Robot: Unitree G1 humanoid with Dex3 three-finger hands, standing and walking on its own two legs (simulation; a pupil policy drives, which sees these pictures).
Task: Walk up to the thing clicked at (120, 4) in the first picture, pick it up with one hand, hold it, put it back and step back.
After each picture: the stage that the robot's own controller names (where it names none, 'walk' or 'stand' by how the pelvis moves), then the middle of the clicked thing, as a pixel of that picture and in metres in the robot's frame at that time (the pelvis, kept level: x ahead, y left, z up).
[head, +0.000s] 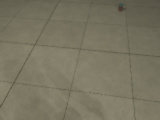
stand; (120, 7) +2.29 -0.68 -0.72
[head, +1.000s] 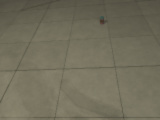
walk; (101, 20) +2.22 -0.19 -0.69
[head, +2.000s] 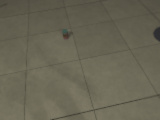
walk; (65, 34) +1.55 +0.24 -0.71
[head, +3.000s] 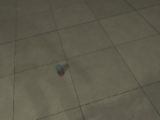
walk; (60, 70) +1.01 +0.30 -0.72
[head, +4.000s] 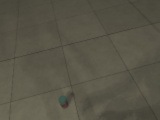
walk; (63, 102) +0.65 +0.26 -0.71
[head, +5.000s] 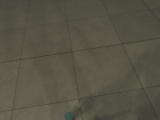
walk; (69, 118) +0.48 +0.18 -0.71
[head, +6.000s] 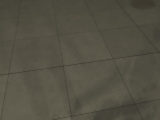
stand; out of the picture +0.41 +0.16 -0.72
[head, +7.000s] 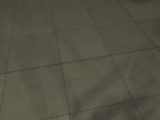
stand; out of the picture +0.41 +0.18 -0.73
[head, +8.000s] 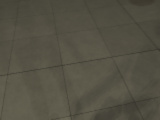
stand; out of the picture +0.40 +0.18 -0.73
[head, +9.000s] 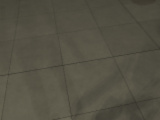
stand; out of the picture +0.40 +0.18 -0.73
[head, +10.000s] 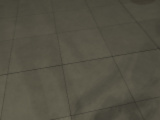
stand; out of the picture +0.40 +0.18 -0.73
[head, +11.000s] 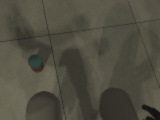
go down; (36, 64) +0.47 +0.19 -0.38
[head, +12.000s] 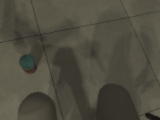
approach; (28, 64) +0.48 +0.21 -0.34
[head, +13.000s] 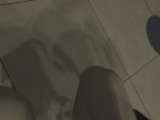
close in; out of the picture +0.47 +0.26 -0.23
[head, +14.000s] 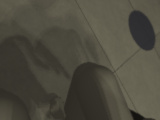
close; out of the picture +0.47 +0.27 -0.23
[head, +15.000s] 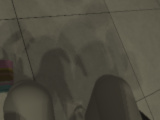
lift; (4, 76) +0.38 +0.24 -0.29
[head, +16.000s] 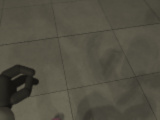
close; out of the picture +0.35 +0.17 -0.62
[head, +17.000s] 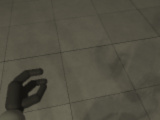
hold; out of the picture +0.33 +0.19 -0.70
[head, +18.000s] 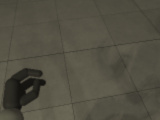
stand; out of the picture +0.33 +0.18 -0.70
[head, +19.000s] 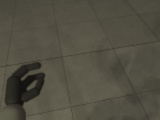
stand; out of the picture +0.33 +0.19 -0.70
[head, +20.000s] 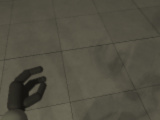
stand; out of the picture +0.33 +0.18 -0.70
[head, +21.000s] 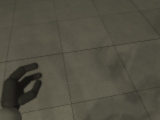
stand; out of the picture +0.33 +0.18 -0.70
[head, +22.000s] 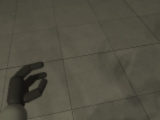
stand; out of the picture +0.33 +0.17 -0.70
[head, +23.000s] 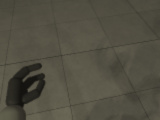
stand; out of the picture +0.33 +0.17 -0.70
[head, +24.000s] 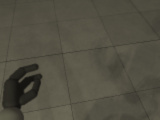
stand; out of the picture +0.33 +0.16 -0.70
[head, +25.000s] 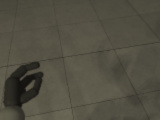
stand; out of the picture +0.33 +0.15 -0.70
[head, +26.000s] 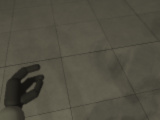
stand; out of the picture +0.32 +0.14 -0.70
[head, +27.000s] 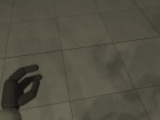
stand; out of the picture +0.34 +0.13 -0.69
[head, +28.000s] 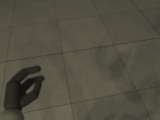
stand; out of the picture +0.33 +0.12 -0.70
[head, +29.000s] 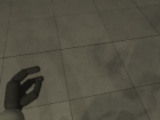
stand; out of the picture +0.34 +0.11 -0.70
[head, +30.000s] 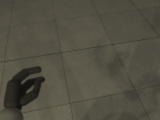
stand; out of the picture +0.33 +0.10 -0.70
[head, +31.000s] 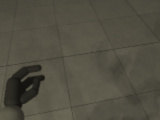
close; out of the picture +0.33 +0.08 -0.70
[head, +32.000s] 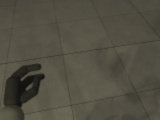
close; out of the picture +0.33 +0.07 -0.70
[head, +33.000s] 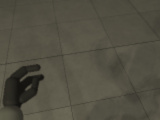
close; out of the picture +0.32 +0.06 -0.70
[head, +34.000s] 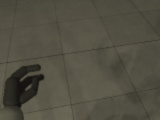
close; out of the picture +0.33 +0.06 -0.70
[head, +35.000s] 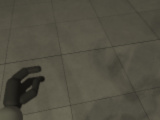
close; out of the picture +0.33 +0.05 -0.70
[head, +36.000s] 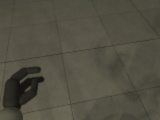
close; out of the picture +0.33 +0.05 -0.70
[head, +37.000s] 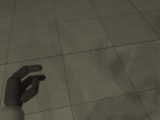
close; out of the picture +0.32 +0.04 -0.70
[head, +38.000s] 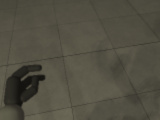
close; out of the picture +0.32 +0.03 -0.71
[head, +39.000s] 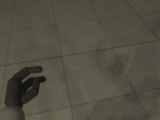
close; out of the picture +0.33 +0.02 -0.70
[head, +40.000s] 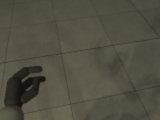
close; out of the picture +0.32 +0.01 -0.70
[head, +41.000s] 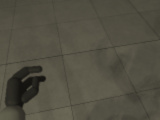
close; out of the picture +0.32 -0.01 -0.70
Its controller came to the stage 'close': yes
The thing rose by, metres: 0.01
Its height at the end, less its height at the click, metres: -0.02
